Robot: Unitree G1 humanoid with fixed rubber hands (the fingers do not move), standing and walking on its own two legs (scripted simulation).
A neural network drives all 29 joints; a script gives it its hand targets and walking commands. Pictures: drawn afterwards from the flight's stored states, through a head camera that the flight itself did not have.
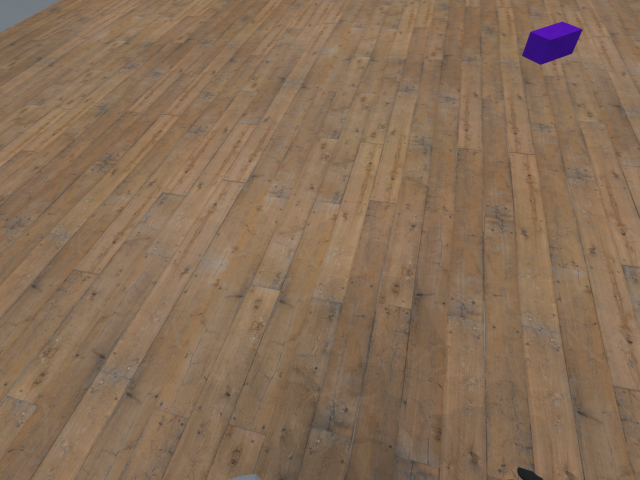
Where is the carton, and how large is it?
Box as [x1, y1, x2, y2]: [522, 22, 582, 64]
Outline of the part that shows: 582,29 564,22 559,22 530,32 522,55 541,64 569,54 572,52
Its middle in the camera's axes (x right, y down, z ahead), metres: +1.54 -1.29 +2.55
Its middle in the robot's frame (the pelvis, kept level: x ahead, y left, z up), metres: +2.76 -1.40 -0.69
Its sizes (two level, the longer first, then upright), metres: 0.291 0.157 0.155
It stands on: the floor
